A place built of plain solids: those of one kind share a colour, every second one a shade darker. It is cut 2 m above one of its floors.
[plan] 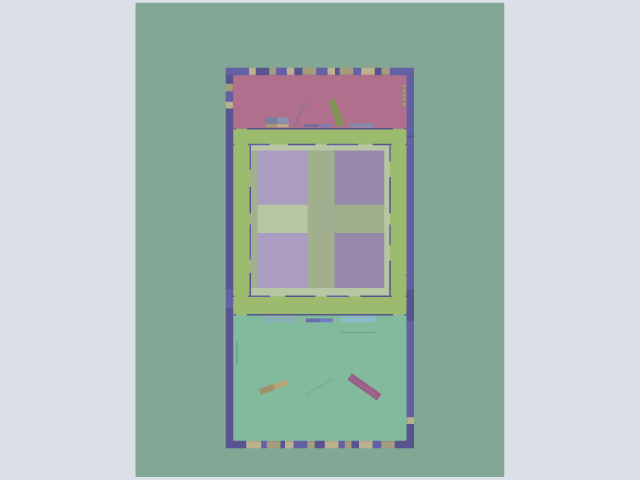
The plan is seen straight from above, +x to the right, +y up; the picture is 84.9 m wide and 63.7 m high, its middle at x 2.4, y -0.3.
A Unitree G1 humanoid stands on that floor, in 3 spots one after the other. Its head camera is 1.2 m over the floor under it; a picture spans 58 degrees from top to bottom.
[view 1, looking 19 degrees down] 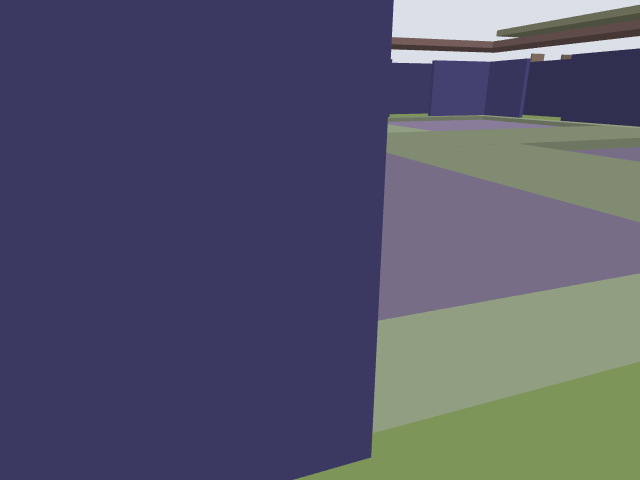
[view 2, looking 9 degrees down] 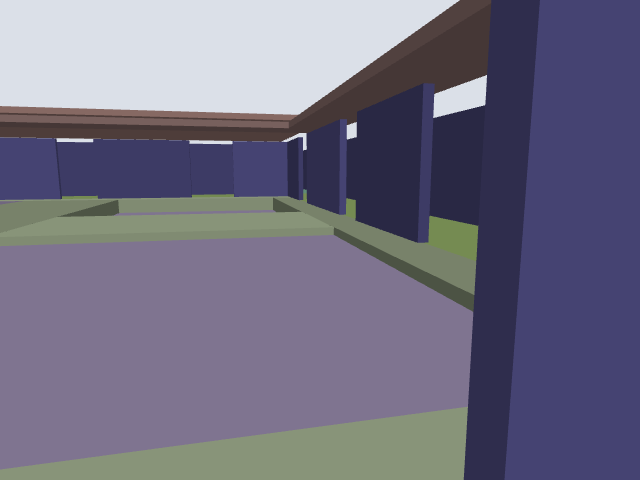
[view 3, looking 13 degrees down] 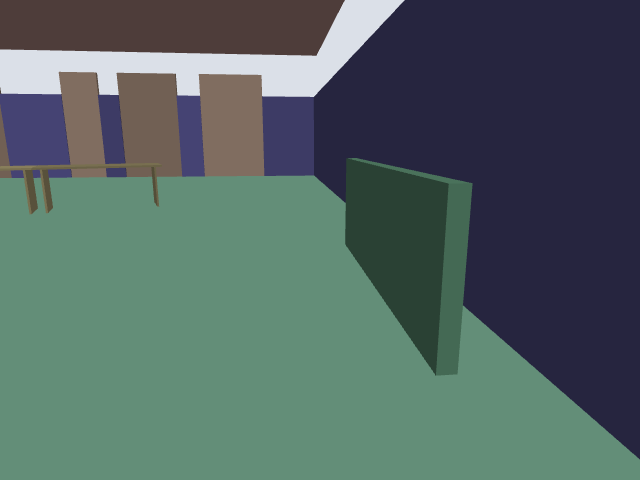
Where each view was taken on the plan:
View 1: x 12.84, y -3.60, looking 161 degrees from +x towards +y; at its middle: wall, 1.18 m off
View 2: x -3.51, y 13.42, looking -103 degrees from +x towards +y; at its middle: step_tier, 8.76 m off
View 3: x -7.74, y -11.88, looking -96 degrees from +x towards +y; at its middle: floor_refectory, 5.33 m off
